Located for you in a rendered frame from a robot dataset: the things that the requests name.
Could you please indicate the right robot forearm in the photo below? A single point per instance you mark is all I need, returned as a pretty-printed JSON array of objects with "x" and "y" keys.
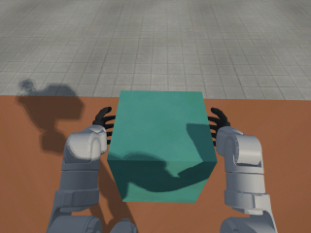
[{"x": 245, "y": 188}]

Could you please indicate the left robot upper arm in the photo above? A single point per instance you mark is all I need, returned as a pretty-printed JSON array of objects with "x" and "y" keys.
[{"x": 76, "y": 224}]

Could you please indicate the right robot hand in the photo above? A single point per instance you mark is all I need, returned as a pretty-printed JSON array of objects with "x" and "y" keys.
[{"x": 221, "y": 122}]

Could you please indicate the robot left thigh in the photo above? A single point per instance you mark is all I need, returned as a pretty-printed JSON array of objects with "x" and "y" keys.
[{"x": 124, "y": 227}]

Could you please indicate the left robot hand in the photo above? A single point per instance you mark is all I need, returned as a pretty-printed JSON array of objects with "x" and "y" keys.
[{"x": 100, "y": 119}]

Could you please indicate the right robot upper arm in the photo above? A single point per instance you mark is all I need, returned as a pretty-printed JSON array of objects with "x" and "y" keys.
[{"x": 237, "y": 224}]

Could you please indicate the carton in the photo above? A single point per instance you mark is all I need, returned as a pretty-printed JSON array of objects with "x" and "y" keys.
[{"x": 161, "y": 148}]

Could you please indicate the left robot forearm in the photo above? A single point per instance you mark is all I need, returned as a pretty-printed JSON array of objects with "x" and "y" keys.
[{"x": 79, "y": 177}]

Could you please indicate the left robot shin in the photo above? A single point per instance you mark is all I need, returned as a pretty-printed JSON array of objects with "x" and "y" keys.
[{"x": 126, "y": 219}]

